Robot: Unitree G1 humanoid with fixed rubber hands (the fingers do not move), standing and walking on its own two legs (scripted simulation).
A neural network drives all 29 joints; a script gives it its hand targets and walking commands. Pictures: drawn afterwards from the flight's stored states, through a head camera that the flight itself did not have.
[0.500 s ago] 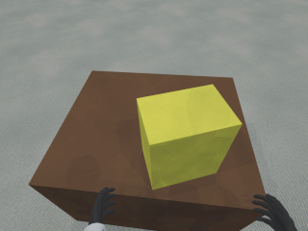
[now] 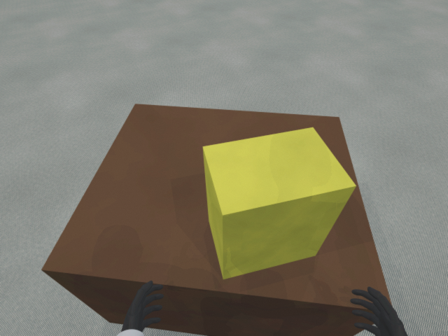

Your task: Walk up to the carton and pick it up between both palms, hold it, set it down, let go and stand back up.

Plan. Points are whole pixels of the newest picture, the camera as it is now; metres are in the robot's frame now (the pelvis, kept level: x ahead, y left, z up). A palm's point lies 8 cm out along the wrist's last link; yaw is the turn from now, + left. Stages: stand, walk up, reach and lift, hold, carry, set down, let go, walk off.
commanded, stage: set down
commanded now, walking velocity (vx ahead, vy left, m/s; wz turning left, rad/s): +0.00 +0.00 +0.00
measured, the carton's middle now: (265, 207) +0.41 -0.01 -0.07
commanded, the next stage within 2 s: let go in 0.90 s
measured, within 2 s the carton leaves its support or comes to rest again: neither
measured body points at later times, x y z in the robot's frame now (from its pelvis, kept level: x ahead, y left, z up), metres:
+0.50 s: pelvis +0.00 +0.00 +0.00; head +0.00 +0.02 +0.45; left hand +0.15 +0.22 -0.09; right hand +0.19 -0.22 -0.10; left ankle -0.03 +0.14 -0.74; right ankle -0.01 -0.12 -0.74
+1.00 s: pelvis -0.01 +0.00 +0.00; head -0.01 +0.02 +0.45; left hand +0.14 +0.22 -0.09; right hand +0.18 -0.22 -0.10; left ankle -0.03 +0.14 -0.74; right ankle -0.01 -0.12 -0.74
